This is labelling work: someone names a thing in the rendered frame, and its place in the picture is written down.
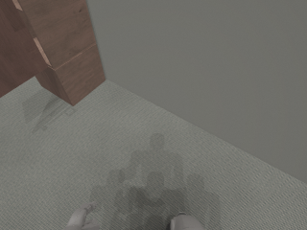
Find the right robot shin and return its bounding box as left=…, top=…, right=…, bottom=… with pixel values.
left=176, top=212, right=187, bottom=217

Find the left robot hand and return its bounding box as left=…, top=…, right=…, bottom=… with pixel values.
left=66, top=201, right=100, bottom=230

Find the cupboard door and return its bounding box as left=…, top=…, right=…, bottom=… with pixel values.
left=0, top=0, right=48, bottom=98

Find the right robot thigh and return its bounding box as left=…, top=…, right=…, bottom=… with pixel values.
left=170, top=215, right=205, bottom=230

